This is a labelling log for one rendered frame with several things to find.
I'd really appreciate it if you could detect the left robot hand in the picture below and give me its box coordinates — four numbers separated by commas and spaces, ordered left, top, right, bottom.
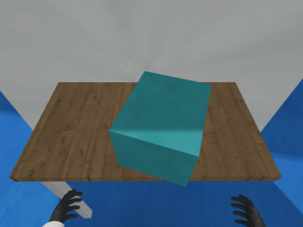
48, 188, 83, 223

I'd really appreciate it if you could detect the table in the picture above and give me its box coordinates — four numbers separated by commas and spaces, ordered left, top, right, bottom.
9, 82, 282, 218

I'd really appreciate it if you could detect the right robot hand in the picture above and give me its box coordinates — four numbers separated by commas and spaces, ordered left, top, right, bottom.
230, 194, 266, 227

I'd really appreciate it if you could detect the carton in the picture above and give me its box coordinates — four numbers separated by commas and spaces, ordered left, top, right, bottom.
109, 71, 211, 187

